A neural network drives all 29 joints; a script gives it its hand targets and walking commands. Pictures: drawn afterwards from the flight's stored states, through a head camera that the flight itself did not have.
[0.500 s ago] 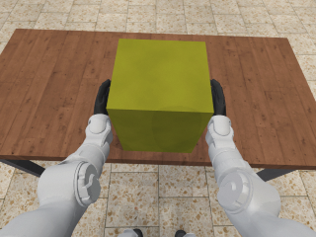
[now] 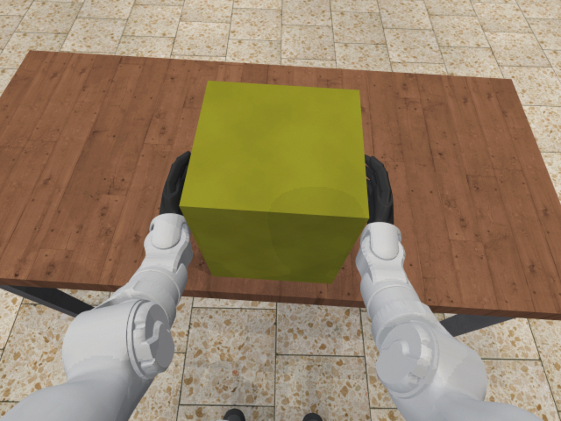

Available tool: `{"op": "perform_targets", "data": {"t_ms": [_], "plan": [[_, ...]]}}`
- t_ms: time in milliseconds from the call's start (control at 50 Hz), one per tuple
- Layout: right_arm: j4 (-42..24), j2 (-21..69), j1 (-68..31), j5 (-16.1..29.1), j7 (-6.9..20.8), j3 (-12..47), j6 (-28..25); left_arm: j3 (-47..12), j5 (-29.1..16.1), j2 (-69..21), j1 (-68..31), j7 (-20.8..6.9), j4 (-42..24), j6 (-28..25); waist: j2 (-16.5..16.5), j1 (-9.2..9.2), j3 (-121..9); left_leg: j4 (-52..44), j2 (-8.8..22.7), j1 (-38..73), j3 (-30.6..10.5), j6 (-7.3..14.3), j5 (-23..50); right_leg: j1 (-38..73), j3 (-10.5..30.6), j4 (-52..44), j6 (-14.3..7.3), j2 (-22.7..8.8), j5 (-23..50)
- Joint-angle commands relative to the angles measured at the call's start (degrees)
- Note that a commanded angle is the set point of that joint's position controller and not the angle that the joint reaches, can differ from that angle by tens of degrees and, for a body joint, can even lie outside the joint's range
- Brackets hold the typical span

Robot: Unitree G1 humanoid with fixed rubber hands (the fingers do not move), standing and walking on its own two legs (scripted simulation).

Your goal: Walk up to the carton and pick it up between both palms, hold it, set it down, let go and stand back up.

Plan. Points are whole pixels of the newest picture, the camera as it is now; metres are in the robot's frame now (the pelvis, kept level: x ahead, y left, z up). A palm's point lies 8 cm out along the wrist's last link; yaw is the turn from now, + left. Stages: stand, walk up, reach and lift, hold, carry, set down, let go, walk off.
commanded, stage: reach and lift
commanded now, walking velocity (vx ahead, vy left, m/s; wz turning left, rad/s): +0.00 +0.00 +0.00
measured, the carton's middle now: (277, 194) +0.45 +0.01 +0.00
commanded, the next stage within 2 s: none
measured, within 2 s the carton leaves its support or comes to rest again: leaves its support in 1.96 s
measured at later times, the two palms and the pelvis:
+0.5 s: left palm (176, 206) +0.42 +0.16 +0.00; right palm (376, 212) +0.41 -0.14 +0.01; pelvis +0.00 +0.01 +0.00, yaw +0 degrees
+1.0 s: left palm (176, 206) +0.42 +0.16 +0.00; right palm (376, 214) +0.41 -0.14 +0.01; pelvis +0.00 +0.00 +0.00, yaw +0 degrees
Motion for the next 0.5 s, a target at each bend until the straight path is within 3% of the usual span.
{"op": "perform_targets", "data": {"t_ms": [0,480], "plan": [[5.7,30.7,-24.4,-8.9,9.4,16.9,0.3,-9.6,7.0,-29.9,-28.8,-6.6,-1.8,-1.1,0.8,-1.39,-37.7,-0.5,-1.0,14.6,6.0,-2.3,26.0,26.4,-2.3,2.2,2.1,-0.5,35.7],[5.5,30.5,-23.8,-9.7,9.5,16.9,-1.5,-9.7,9.1,-33.1,-27.3,-5.2,-4.5,0.4,1.9,-0.45,-37.6,-1.2,0.2,20.2,5.7,-3.1,32.3,22.6,-3.4,-0.6,0.4,0.4,33.3]]}}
